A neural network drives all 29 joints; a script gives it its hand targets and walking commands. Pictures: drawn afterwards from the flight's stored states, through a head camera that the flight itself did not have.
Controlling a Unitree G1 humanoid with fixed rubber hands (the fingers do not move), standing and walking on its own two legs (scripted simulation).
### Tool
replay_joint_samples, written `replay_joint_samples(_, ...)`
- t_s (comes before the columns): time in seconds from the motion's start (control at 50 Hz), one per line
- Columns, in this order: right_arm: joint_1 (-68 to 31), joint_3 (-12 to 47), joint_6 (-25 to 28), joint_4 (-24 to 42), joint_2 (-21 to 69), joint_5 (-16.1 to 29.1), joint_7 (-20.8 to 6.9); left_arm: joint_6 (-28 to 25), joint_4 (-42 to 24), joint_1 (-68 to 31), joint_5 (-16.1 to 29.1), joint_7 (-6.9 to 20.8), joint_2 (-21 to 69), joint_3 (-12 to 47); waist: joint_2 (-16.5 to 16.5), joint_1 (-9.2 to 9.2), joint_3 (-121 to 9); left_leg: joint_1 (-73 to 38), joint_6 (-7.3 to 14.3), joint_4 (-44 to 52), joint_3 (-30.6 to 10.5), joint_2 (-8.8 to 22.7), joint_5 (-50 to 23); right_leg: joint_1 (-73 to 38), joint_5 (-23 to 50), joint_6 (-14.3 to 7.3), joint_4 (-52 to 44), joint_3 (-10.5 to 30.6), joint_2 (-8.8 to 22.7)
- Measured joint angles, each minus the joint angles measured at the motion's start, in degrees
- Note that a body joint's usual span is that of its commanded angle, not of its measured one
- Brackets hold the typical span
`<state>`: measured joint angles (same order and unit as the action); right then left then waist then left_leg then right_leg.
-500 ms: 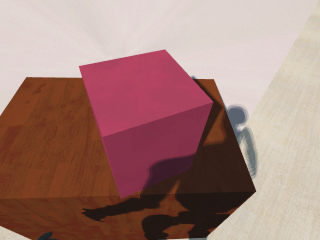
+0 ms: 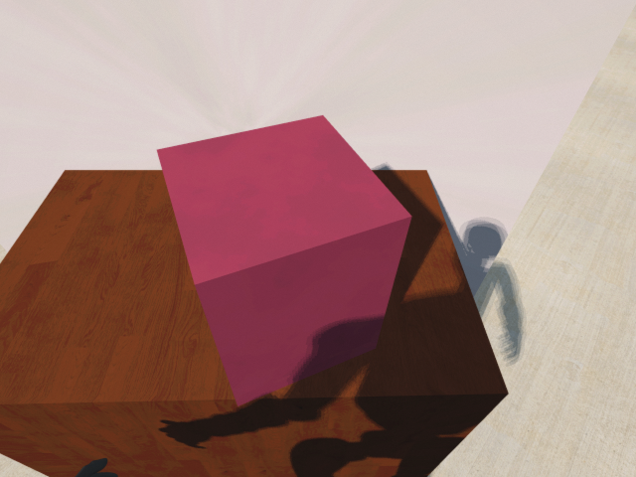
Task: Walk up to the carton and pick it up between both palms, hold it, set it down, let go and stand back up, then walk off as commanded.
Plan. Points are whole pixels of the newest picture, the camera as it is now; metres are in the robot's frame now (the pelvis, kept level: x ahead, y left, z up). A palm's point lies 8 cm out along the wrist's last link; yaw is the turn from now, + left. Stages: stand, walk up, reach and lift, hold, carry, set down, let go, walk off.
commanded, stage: stand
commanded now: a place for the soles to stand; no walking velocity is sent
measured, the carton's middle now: (280, 261) +0.42 +0.07 +0.04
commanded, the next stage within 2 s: reach and lift in 0.18 s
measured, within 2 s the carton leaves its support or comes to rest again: neither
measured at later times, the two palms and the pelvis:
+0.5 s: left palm (118, 455) +0.18 +0.26 -0.07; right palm out of the picture +0.14 -0.32 -0.08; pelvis -0.01 +0.00 -0.01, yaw -2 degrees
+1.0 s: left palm (115, 476) +0.16 +0.24 -0.04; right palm out of the picture +0.15 -0.30 -0.05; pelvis -0.01 -0.01 +0.00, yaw -1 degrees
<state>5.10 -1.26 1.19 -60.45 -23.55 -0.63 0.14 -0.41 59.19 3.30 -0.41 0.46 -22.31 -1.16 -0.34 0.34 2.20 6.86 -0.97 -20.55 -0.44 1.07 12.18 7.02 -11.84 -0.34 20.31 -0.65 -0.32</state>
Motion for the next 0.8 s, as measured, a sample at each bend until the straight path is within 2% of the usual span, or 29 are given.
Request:
replay_joint_samples(0.2,0.85,0.15,-0.05,-1.01,0.7,0.05,0.22,0.23,1.82,-0.15,0.02,-0.02,0.68,-0.19,0.18,-0.13,-0.19,-0.79,0.28,0.81,0.24,-0.33,-0.19,-0.68,0.2,0.3,-0.68,0.23,0.33)
replay_joint_samples(0.22,0.59,-0.23,0.62,-1.25,0.81,-0.5,0.01,1.62,0.61,0.03,0.01,-0.24,0.79,-0.54,0.19,-0.18,-0.25,-0.31,0.25,0.41,0.31,-0.32,-0.05,-0.21,0.13,0.31,-0.36,0.26,0.35)
replay_joint_samples(0.26,-2.02,-2.11,4.25,-1.41,1.17,-2.58,-1.6,9.75,-7.7,0.05,-0.02,-1.61,1.21,-2.82,0.42,-0.67,1.45,2.32,0.13,-3.56,0.49,-0.29,1.37,2.56,-1.22,0.19,3.7,0.38,0.35)
replay_joint_samples(0.32,-5.53,-3.83,6.27,1.02,1.61,-3.29,-3.86,19.39,-19.67,-2.07,-0.74,-2.55,1.67,-3.41,0.8,-0.62,4.61,5.16,0.09,-8.94,0.72,0.06,3.62,5.35,-3.14,-0.02,8.69,0.65,0.01)
replay_joint_samples(0.36,-6.12,-3.95,6.63,3.65,1.68,-2.29,-4.86,23.58,-26.31,-3.03,-2.18,-2.6,2.92,-3.58,0.74,-0.42,5.04,6.23,0.02,-10.86,0.76,0.48,4.46,6.2,-3.54,0.05,9.95,0.72,-0.39)
replay_joint_samples(0.42,-5.57,-3.73,6.29,6.48,1.23,-0.41,-6.24,26.82,-32.94,-2.04,-3.64,-2.15,5.62,-3.47,0.15,-0.47,3.9,5.36,-0.24,-10.43,1.01,1.18,4.63,5.09,-2.96,-0.2,8.54,0.99,-1.1)
replay_joint_samples(0.52,-2.46,-3.44,4.06,10.34,-1.31,1.04,-7.44,28.5,-34.55,0.85,-6.07,-1.71,8.52,-4.59,-0.5,-0.55,1.07,3.3,-0.51,-7.49,1.44,1.58,3.61,3.35,-1.88,-0.63,5.88,1.37,-1.51)
replay_joint_samples(0.66,2.1,-2.07,1.9,16.49,-2.01,3.37,-8.72,25.79,-36.62,3.22,-4.64,-3.7,6.97,-7.31,1.56,0.85,1.21,1.82,-1.16,-2.9,0.84,1.68,0.51,2.51,-0.19,-1.28,3.28,0.7,-1.63)
replay_joint_samples(0.8,3.47,-1.42,1.26,21.2,0.3,4.46,-9.79,23.68,-41.47,6.41,-2.29,-4.77,7.58,-6.11,2.07,1.45,0.33,2.42,-1.4,-0.5,0.32,1.57,-1.47,3.16,1.31,-1.61,1.42,0.14,-1.52)
